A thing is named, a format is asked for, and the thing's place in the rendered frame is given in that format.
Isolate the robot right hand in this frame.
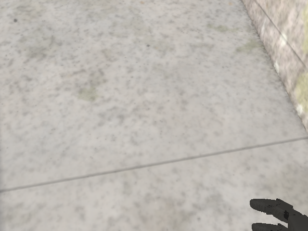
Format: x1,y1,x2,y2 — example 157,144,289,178
249,198,308,231

